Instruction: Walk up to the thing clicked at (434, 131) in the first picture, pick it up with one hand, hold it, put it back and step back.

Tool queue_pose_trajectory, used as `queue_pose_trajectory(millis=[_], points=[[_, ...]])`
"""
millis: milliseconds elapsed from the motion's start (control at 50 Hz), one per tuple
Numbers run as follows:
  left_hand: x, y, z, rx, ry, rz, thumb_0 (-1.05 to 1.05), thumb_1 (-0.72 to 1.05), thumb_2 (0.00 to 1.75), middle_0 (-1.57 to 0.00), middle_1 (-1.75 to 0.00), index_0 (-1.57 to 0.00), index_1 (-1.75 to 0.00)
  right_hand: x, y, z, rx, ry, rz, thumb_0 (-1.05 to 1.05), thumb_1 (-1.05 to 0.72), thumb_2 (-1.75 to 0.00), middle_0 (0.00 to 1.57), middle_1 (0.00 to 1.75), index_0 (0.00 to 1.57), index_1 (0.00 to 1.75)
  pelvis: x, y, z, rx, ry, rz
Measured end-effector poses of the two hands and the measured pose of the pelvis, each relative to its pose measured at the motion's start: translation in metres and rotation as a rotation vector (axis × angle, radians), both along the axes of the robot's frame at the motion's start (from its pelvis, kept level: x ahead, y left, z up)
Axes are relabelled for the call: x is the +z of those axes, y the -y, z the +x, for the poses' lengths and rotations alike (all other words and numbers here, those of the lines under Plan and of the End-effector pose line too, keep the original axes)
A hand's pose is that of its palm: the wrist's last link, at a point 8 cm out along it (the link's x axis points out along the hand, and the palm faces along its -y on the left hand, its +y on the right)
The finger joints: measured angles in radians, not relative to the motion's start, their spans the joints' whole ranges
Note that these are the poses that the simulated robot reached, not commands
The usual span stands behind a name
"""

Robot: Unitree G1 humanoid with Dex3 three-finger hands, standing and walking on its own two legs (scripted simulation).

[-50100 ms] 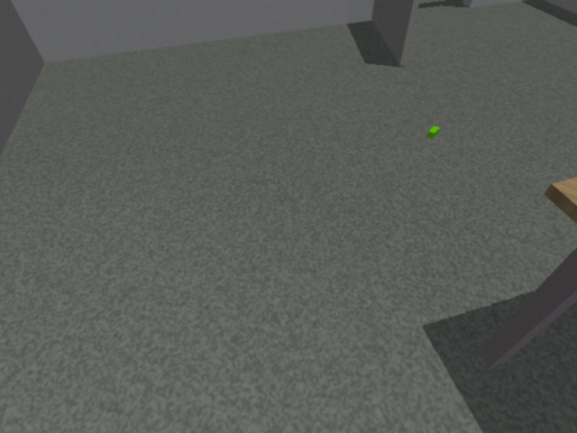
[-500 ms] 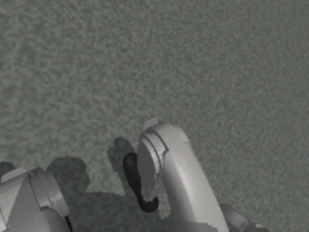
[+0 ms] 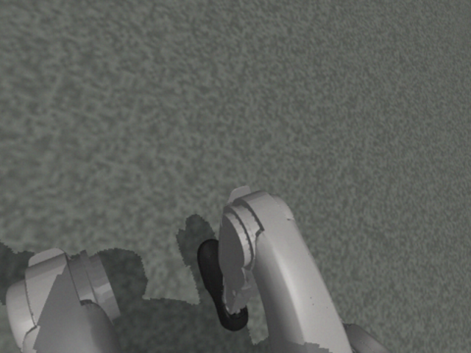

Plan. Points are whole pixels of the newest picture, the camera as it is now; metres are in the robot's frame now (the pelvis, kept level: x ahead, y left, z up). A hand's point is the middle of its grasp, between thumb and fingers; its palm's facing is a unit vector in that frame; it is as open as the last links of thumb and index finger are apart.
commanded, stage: withdraw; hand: left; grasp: from above
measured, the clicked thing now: out of the picture +0.46 +0.33 -0.29
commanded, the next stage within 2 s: home in 0.68 s
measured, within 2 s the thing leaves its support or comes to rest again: neither
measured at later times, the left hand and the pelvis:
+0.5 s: hand out of the picture +0.41 +0.34 -0.13, palm faces -0.51 -0.15 -0.85, open 12.3 cm; pelvis -0.01 -0.01 +0.03, yaw +6 degrees
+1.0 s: hand out of the picture +0.45 +0.37 -0.10, palm faces -0.39 -0.16 -0.91, open 11.6 cm; pelvis +0.00 +0.00 +0.04, yaw +5 degrees
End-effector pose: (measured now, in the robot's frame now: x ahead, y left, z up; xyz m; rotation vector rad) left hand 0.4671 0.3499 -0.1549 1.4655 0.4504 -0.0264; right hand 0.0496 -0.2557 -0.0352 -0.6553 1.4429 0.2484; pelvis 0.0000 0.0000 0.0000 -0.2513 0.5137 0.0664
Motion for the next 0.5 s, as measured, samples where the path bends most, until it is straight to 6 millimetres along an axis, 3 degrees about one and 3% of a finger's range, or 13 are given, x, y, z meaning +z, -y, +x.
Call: queue_pose_trajectory(millis=[80,160,240,360,500], points=[[0.043,-0.013,0.007,0.044,0.042,0.051,0.00,-0.25,0.80,-0.30,-0.77,-0.30,-0.76,-0.005,0.003,0.012,-0.058,0.030,0.034,0.00,-0.90,-0.90,0.21,0.30,0.21,0.30,0.007,0.000,0.006,0.008,-0.053,0.008],[0.084,-0.027,0.003,0.084,-0.028,0.095,0.00,-0.25,0.80,-0.30,-0.77,-0.30,-0.76,-0.012,0.005,0.031,-0.113,0.077,0.072,0.01,-0.90,-0.90,0.21,0.30,0.21,0.29,0.018,-0.001,0.008,0.022,-0.085,0.026],[0.107,-0.029,-0.011,0.100,-0.170,0.083,0.00,-0.25,0.81,-0.29,-0.77,-0.29,-0.77,-0.015,0.004,0.048,-0.137,0.117,0.100,0.00,-0.90,-0.90,0.21,0.30,0.20,0.29,0.033,-0.001,0.002,0.044,-0.081,0.051],[0.105,-0.006,-0.036,0.017,-0.302,-0.028,0.00,-0.24,0.81,-0.31,-0.77,-0.31,-0.77,-0.009,0.011,0.054,-0.118,0.122,0.067,0.00,-0.90,-0.90,0.21,0.30,0.20,0.29,0.048,0.004,-0.009,0.065,-0.064,0.074],[0.079,0.007,-0.049,-0.124,-0.227,-0.091,0.00,-0.21,0.79,-0.35,-0.74,-0.34,-0.74,-0.005,0.033,0.042,-0.094,0.094,-0.062,0.00,-0.90,-0.90,0.21,0.30,0.20,0.29,0.033,0.011,-0.015,0.058,-0.030,0.074]])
